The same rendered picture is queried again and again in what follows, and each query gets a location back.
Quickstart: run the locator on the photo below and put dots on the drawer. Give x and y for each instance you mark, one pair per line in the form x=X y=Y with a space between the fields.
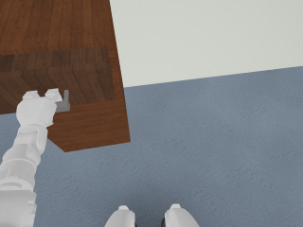
x=85 y=72

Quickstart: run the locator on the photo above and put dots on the handle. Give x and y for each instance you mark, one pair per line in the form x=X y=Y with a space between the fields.
x=64 y=105

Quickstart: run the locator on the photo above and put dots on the cabinet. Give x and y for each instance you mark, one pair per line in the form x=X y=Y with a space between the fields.
x=31 y=26

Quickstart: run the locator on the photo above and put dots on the left robot forearm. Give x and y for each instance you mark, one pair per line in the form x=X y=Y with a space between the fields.
x=20 y=162

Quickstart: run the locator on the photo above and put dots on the robot left upper arm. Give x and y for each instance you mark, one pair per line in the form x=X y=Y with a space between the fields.
x=17 y=208

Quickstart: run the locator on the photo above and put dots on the right robot thigh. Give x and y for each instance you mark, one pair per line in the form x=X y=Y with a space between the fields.
x=179 y=217

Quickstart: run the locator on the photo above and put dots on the left robot hand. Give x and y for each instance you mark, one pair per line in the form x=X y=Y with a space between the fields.
x=35 y=109

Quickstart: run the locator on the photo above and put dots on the robot right shin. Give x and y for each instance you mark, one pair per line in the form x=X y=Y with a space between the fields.
x=175 y=205

